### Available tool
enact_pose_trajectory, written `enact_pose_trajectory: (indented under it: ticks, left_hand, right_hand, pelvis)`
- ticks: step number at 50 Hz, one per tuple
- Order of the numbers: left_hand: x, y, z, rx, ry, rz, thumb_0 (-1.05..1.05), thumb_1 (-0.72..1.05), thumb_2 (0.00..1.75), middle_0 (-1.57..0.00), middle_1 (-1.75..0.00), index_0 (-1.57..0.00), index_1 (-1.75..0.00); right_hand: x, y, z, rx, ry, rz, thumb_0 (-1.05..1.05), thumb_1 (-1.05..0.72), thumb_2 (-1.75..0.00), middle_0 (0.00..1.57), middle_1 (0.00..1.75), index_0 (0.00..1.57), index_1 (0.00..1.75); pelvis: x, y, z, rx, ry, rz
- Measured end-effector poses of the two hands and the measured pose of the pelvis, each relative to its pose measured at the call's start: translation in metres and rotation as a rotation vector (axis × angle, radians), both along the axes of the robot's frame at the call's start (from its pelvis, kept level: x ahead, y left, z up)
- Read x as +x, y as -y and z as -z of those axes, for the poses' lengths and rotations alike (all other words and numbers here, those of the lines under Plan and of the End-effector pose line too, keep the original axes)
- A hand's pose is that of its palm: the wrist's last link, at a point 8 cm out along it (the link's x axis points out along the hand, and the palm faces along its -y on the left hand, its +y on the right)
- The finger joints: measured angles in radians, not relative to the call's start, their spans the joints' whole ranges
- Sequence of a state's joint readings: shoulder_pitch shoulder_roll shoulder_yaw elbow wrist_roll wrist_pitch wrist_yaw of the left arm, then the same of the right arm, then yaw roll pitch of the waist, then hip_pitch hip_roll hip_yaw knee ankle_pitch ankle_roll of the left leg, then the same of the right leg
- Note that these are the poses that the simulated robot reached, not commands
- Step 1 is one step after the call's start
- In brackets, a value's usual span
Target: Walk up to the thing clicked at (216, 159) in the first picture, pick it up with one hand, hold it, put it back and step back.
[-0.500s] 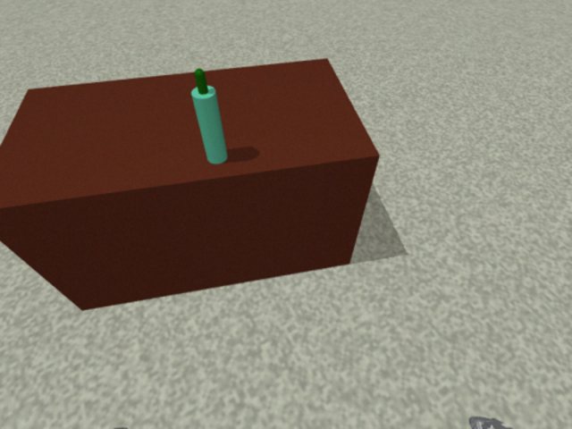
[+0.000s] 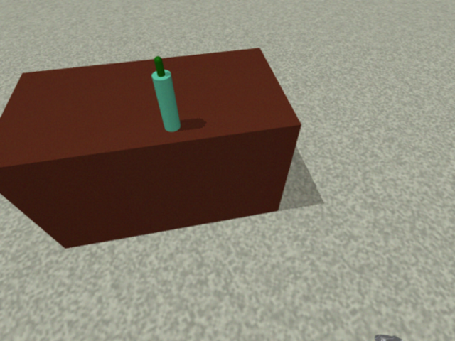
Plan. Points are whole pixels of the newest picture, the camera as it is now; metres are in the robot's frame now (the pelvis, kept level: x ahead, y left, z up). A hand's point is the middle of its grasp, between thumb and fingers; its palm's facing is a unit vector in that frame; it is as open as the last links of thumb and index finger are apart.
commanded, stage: stand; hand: left
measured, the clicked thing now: (165, 95) +0.79 +0.21 -0.05
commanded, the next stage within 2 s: walk up in 0.62 s
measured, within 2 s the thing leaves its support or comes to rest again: neither
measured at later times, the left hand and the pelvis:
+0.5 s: hand out of the picture +0.07 +0.25 -0.16, palm faces -0.03 -0.94 -0.34, open 7.4 cm; pelvis +0.00 +0.00 +0.00, yaw +0 degrees
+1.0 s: hand out of the picture +0.05 +0.28 -0.17, palm faces +0.08 -0.92 -0.37, open 7.4 cm; pelvis +0.08 +0.00 -0.02, yaw +6 degrees
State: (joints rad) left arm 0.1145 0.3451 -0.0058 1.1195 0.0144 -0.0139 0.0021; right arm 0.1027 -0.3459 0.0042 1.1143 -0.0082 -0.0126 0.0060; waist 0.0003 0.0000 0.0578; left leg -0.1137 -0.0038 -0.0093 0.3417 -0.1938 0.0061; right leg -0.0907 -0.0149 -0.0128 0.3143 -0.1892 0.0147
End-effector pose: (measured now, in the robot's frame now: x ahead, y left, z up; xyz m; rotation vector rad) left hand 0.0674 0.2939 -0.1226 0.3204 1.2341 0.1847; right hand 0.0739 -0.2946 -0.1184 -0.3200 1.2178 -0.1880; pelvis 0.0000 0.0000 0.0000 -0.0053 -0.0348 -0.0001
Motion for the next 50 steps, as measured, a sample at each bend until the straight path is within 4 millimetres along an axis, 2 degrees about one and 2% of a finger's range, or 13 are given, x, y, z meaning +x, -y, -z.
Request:
enact_pose_trajectory:
  ticks: [17, 32, 39, 42, 44, 47, 50]
  left_hand:
    - [0.0, -0.001, 0.0, -0.001, -0.008, -0.002, 0.01, 0.91, 0.9, -0.2, -0.3, -0.2, -0.3]
    - [0.002, -0.003, 0.0, -0.003, 0.0, -0.008, 0.01, 0.91, 0.9, -0.2, -0.3, -0.2, -0.3]
    - [0.006, -0.016, 0.003, 0.016, 0.07, -0.05, 0.01, 0.91, 0.9, -0.21, -0.3, -0.2, -0.3]
    - [0.002, -0.018, 0.005, 0.034, 0.071, -0.074, 0.01, 0.91, 0.9, -0.2, -0.3, -0.2, -0.3]
    - [-0.004, -0.019, 0.004, 0.037, 0.061, -0.093, 0.01, 0.91, 0.9, -0.2, -0.3, -0.2, -0.3]
    - [-0.016, -0.021, 0.001, 0.038, 0.009, -0.126, 0.01, 0.91, 0.9, -0.2, -0.3, -0.2, -0.3]
    - [-0.023, -0.028, 0.005, 0.035, -0.057, -0.144, 0.01, 0.91, 0.9, -0.21, -0.3, -0.2, -0.3]
  right_hand:
    - [-0.004, 0.001, 0.001, -0.002, -0.018, 0.001, 0.01, -0.9, -0.9, 0.2, 0.3, 0.2, 0.3]
    - [0.002, 0.0, 0.0, 0.001, -0.003, -0.005, 0.01, -0.9, -0.9, 0.2, 0.3, 0.2, 0.3]
    - [0.007, 0.015, 0.005, -0.009, -0.005, -0.037, 0.01, -0.9, -0.9, 0.2, 0.3, 0.21, 0.3]
    - [0.019, 0.025, 0.008, -0.021, -0.024, -0.048, 0.01, -0.9, -0.9, 0.2, 0.3, 0.21, 0.3]
    - [0.035, 0.026, 0.006, -0.037, -0.039, -0.071, 0.01, -0.9, -0.9, 0.2, 0.3, 0.21, 0.3]
    - [0.071, 0.02, 0.0, -0.043, -0.017, -0.122, 0.01, -0.9, -0.9, 0.2, 0.3, 0.2, 0.3]
    - [0.115, 0.009, -0.004, -0.039, 0.041, -0.172, 0.01, -0.9, -0.9, 0.2, 0.3, 0.2, 0.3]
  pelvis:
    - [0.002, 0.0, 0.0, 0.0, -0.004, -0.002]
    - [0.004, -0.001, 0.0, -0.001, -0.004, -0.006]
    - [0.022, 0.007, 0.014, 0.005, -0.013, -0.038]
    - [0.037, 0.012, 0.02, -0.012, -0.017, -0.062]
    - [0.048, 0.011, 0.019, -0.017, -0.017, -0.076]
    - [0.063, 0.005, 0.015, -0.013, -0.01, -0.084]
    - [0.077, -0.003, 0.018, -0.012, 0.0, -0.097]
